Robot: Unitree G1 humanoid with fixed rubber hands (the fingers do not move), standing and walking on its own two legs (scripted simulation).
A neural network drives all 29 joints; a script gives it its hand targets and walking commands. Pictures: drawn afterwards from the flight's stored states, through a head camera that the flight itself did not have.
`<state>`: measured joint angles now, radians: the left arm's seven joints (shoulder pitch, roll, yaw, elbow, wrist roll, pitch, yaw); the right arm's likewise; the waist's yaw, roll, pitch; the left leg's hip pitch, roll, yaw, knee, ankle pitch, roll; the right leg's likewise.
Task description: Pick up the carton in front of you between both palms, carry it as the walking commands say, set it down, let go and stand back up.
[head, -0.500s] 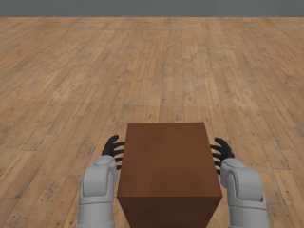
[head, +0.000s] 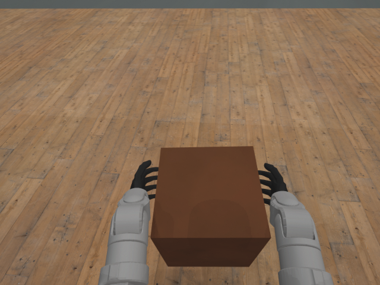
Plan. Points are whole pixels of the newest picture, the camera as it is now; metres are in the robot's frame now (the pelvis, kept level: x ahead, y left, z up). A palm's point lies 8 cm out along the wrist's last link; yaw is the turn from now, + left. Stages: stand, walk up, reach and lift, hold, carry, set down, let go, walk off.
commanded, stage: carry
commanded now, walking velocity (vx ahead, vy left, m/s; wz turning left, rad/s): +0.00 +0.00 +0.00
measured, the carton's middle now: (207, 210) +0.31 +0.00 -0.04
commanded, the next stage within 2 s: hold in 0.36 s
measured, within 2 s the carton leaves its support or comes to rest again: neither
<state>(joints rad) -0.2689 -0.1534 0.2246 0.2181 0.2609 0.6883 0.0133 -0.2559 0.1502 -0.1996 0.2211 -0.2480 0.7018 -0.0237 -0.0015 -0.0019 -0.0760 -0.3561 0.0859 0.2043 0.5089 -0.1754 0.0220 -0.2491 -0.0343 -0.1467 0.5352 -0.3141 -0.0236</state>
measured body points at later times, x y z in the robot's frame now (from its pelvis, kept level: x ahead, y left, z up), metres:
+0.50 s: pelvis +0.00 +0.00 +0.01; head -0.01 +0.00 +0.46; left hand +0.30 +0.14 +0.04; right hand +0.29 -0.16 +0.03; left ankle +0.06 +0.12 -0.73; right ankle -0.02 -0.10 -0.73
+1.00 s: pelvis -0.04 +0.03 -0.02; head +0.01 +0.03 +0.43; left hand +0.34 +0.13 -0.01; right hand +0.30 -0.17 -0.02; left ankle +0.06 +0.12 -0.73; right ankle -0.02 -0.10 -0.73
